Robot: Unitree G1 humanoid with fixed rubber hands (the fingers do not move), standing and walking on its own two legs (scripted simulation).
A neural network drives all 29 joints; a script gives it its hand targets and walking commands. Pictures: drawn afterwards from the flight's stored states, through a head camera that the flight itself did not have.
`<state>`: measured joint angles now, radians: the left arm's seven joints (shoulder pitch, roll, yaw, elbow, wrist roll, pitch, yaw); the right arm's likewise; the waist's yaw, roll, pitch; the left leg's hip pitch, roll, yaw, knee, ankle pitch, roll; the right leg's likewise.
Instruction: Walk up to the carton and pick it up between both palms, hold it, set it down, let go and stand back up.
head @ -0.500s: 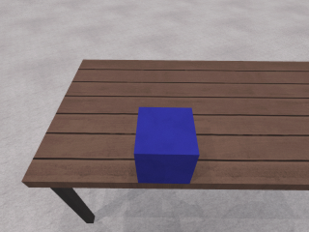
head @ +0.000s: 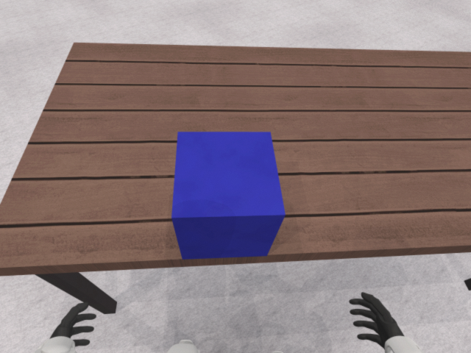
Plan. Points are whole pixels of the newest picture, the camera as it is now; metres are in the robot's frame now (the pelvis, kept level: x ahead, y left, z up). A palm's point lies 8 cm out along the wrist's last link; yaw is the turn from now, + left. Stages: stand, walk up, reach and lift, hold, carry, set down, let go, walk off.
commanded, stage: reach and lift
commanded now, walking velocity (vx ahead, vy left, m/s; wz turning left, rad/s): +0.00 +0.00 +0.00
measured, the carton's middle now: (225, 197) +0.40 +0.04 +0.00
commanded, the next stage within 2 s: none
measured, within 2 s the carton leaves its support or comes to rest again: neither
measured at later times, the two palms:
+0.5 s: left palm out of the picture +0.14 +0.27 -0.05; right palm (390, 343) +0.17 -0.22 -0.04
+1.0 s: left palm (80, 332) +0.17 +0.25 -0.03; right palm (396, 347) +0.16 -0.21 +0.00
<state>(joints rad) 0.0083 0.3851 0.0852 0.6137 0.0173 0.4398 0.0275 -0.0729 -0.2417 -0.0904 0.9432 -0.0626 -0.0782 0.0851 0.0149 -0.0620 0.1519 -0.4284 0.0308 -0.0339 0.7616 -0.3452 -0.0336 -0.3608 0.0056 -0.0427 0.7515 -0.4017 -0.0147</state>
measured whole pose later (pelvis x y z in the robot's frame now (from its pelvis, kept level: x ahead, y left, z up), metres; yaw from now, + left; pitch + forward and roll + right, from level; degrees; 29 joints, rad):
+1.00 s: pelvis +0.01 +0.03 +0.03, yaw -5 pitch -3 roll +0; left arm 0.31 0.17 0.02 0.33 -0.06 0.07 0.14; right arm 0.31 -0.23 -0.02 0.44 0.11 -0.14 0.10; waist 0.06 -0.06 0.04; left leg -0.13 0.02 0.08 0.36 -0.18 0.00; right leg -0.11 -0.01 0.06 0.37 -0.21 0.01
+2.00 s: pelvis -0.01 +0.01 +0.03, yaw -5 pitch -2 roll +1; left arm 0.03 0.17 0.01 0.06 -0.21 0.21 0.18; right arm 0.06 -0.11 0.03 0.09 0.17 0.05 -0.10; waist 0.09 0.01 0.10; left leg -0.17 0.02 0.06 0.34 -0.14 -0.01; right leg -0.18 0.00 0.05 0.41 -0.21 0.00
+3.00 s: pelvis +0.00 -0.01 +0.03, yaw -3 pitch +7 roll +0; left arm -0.55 0.23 0.15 0.25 -0.17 0.52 0.14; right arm -0.62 -0.16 0.07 0.45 0.31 0.28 -0.16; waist 0.08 -0.08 0.00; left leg -0.35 0.06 0.02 0.39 -0.15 -0.04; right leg -0.32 0.04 0.01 0.39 -0.19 -0.02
